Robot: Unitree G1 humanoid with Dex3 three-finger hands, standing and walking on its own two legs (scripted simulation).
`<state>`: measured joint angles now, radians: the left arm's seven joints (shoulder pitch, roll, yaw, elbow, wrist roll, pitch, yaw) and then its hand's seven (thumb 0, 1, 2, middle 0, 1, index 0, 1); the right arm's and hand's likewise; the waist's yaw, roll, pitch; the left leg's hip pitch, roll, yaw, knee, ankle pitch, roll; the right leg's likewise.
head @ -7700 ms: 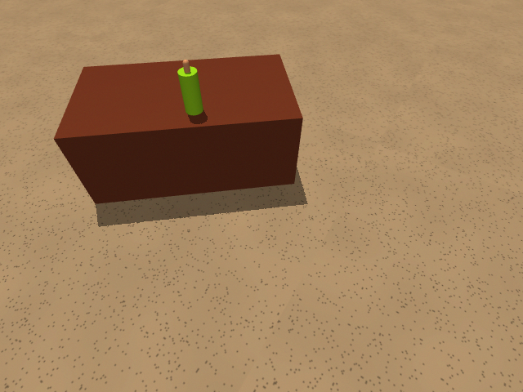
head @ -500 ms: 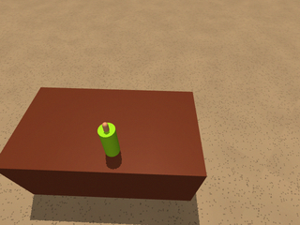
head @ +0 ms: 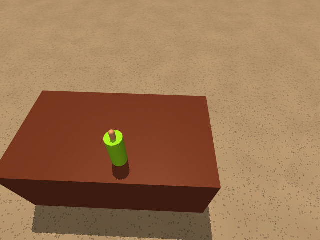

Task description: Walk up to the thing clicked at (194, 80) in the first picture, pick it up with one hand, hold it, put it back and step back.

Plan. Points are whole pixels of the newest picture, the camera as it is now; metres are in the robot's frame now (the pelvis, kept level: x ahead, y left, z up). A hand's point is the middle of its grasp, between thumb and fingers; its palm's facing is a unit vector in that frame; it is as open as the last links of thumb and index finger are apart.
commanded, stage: go down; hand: left
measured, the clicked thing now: (115, 146) +0.50 +0.20 -0.25
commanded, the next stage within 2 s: none
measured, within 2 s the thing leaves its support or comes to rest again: neither
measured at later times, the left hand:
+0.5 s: hand (70, 237) +0.15 +0.26 -0.15, palm faces +0.04 -0.95 -0.32, open 16.0 cm
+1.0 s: hand (66, 228) +0.17 +0.27 -0.14, palm faces +0.06 -0.95 -0.32, open 17.5 cm
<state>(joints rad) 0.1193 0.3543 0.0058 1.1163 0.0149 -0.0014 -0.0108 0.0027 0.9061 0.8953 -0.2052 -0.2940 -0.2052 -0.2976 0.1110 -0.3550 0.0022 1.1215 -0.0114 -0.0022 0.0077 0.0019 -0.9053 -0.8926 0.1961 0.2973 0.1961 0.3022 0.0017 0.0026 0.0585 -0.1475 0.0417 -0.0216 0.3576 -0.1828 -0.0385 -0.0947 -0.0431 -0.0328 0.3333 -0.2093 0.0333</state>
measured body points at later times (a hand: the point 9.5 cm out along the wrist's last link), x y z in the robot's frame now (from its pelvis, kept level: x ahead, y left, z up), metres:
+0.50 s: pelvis -0.01 +0.00 -0.03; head +0.04 +0.00 +0.42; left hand +0.15 +0.31 -0.13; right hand +0.13 -0.29 -0.12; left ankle +0.01 +0.14 -0.75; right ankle -0.02 -0.14 -0.75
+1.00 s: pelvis +0.01 +0.01 -0.04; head +0.05 +0.01 +0.41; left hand +0.17 +0.32 -0.12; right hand +0.16 -0.27 -0.11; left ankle +0.01 +0.14 -0.75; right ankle -0.02 -0.14 -0.75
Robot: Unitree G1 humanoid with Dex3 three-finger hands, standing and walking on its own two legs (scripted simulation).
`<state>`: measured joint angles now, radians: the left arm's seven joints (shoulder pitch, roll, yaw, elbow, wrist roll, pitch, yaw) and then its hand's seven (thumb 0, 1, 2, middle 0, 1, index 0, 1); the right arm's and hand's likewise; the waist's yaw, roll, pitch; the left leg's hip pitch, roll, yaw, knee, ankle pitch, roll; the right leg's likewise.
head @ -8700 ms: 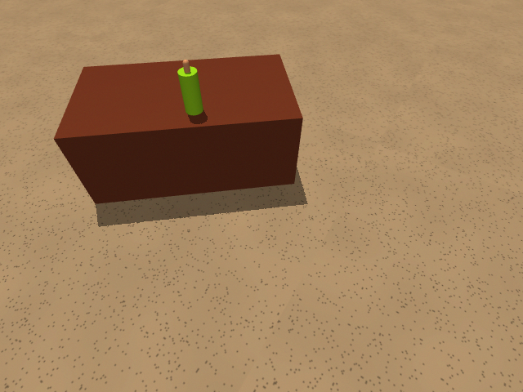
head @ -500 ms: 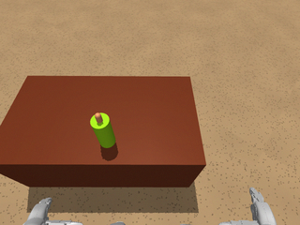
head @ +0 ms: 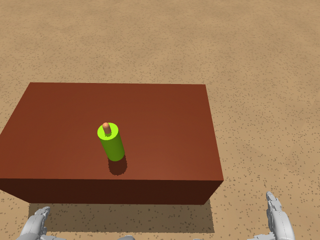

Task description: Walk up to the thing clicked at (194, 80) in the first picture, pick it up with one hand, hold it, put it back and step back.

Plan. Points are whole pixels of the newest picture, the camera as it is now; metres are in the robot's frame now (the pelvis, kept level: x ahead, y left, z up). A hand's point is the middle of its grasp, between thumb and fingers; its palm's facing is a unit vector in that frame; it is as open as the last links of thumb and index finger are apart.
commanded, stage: go down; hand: left
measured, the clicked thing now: (111, 140) +0.49 +0.19 -0.21
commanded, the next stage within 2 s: approach in 1.98 s
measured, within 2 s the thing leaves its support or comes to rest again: neither
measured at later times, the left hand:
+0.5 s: hand (49, 239) +0.14 +0.27 -0.09, palm faces +0.11 -0.94 -0.31, open 17.5 cm
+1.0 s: hand (36, 213) +0.20 +0.31 -0.05, palm faces +0.20 -0.93 -0.30, open 17.5 cm
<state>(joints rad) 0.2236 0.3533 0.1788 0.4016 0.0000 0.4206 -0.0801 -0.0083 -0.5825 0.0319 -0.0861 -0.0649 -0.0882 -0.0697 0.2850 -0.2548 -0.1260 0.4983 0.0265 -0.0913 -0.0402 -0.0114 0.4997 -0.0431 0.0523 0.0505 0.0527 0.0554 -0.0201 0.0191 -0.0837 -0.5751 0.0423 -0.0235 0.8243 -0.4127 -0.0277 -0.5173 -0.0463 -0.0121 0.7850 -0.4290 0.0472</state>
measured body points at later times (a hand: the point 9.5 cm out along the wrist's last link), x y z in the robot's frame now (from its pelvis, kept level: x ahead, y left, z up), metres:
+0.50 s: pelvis -0.01 +0.00 -0.02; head +0.02 +0.00 +0.43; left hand +0.14 +0.32 -0.06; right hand +0.14 -0.27 -0.06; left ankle +0.00 +0.13 -0.70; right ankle -0.03 -0.15 -0.70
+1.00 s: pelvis -0.02 +0.00 -0.02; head +0.01 +0.01 +0.43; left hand +0.18 +0.35 -0.02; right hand +0.14 -0.26 -0.05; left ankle +0.00 +0.13 -0.70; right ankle -0.03 -0.15 -0.70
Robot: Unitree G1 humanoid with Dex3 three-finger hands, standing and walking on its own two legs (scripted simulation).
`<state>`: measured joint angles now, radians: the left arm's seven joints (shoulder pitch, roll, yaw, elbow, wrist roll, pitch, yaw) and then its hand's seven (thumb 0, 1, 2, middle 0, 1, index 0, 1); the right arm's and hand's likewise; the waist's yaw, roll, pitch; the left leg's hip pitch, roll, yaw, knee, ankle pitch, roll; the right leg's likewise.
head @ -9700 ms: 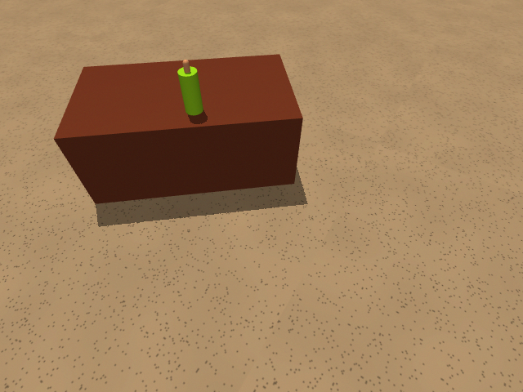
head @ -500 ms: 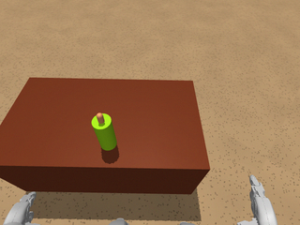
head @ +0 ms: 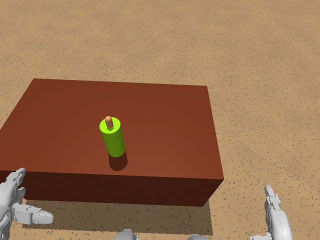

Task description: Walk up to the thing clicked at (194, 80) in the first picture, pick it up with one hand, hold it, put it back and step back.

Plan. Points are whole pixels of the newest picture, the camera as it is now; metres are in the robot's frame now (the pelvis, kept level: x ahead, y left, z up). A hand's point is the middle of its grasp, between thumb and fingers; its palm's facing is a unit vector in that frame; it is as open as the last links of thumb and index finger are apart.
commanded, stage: go down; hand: left
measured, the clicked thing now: (112, 135) +0.51 +0.18 -0.18
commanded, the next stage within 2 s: approach in 0.98 s
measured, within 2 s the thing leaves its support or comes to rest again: neither
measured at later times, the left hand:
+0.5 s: hand (19, 148) +0.33 +0.35 +0.04, palm faces +0.20 -0.97 -0.14, open 17.3 cm
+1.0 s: hand (13, 126) +0.37 +0.37 +0.07, palm faces +0.20 -0.98 -0.09, open 17.6 cm
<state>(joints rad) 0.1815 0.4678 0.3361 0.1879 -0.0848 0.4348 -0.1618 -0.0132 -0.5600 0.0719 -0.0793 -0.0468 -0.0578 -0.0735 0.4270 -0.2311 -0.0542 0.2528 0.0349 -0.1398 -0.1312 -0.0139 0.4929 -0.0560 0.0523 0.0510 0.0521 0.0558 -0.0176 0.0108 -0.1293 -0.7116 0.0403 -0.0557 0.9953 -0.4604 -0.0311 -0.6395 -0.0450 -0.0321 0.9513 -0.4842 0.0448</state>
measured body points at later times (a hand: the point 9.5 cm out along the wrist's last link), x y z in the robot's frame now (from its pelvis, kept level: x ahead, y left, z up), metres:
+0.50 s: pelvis +0.00 +0.00 +0.01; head +0.05 +0.02 +0.45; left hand +0.31 +0.41 +0.05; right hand +0.14 -0.27 -0.03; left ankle +0.02 +0.13 -0.68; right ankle -0.01 -0.15 -0.68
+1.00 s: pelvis +0.00 +0.00 +0.00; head +0.07 +0.03 +0.45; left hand +0.35 +0.42 +0.08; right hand +0.14 -0.26 -0.04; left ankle +0.02 +0.13 -0.68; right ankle -0.01 -0.15 -0.68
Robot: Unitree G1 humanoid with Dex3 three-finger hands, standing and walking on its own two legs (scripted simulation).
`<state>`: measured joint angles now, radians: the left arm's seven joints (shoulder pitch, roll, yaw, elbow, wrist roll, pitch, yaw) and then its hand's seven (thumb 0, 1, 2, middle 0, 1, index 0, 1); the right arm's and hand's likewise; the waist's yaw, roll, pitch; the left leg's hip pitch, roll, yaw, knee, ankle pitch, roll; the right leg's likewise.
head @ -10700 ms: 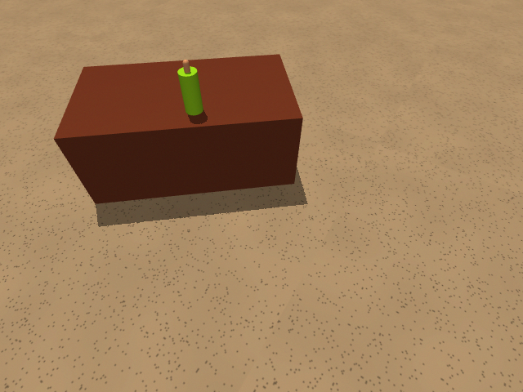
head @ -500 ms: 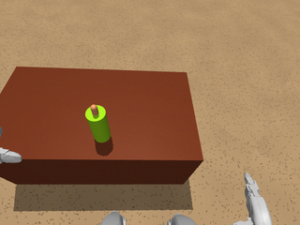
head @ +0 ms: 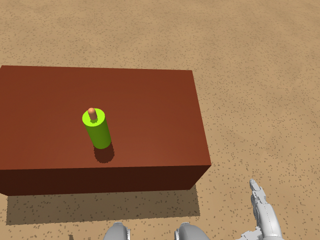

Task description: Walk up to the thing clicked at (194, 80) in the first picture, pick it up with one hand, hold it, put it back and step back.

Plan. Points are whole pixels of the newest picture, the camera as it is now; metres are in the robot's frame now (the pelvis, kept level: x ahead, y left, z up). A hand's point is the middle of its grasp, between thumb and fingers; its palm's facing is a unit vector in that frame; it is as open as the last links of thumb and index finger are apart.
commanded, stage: approach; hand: left
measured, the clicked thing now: (97, 127) +0.51 +0.20 -0.19
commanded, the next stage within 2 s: close in in 0.72 s
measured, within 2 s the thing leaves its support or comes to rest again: neither
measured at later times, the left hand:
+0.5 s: hand (32, 132) +0.41 +0.34 -0.04, palm faces +0.22 -0.97 +0.08, open 17.6 cm
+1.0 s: hand (79, 143) +0.47 +0.27 -0.24, palm faces +0.20 -0.98 +0.04, open 17.6 cm
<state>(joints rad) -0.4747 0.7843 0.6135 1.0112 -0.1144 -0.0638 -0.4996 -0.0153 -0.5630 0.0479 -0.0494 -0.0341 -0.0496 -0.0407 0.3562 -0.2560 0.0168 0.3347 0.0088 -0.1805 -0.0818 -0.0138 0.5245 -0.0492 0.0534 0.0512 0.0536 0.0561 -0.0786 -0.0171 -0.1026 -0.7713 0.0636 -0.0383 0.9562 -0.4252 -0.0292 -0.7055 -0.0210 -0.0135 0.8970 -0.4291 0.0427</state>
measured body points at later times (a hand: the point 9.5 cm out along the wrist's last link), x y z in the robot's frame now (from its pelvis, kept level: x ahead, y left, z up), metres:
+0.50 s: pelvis -0.02 +0.01 -0.05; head +0.13 +0.07 +0.38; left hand +0.39 +0.39 -0.04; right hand +0.15 -0.26 -0.05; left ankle +0.02 +0.13 -0.68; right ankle +0.00 -0.15 -0.68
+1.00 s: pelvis -0.05 +0.01 -0.16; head +0.18 +0.09 +0.22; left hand +0.45 +0.32 -0.23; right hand +0.13 -0.26 -0.05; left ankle +0.02 +0.13 -0.69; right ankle +0.00 -0.15 -0.68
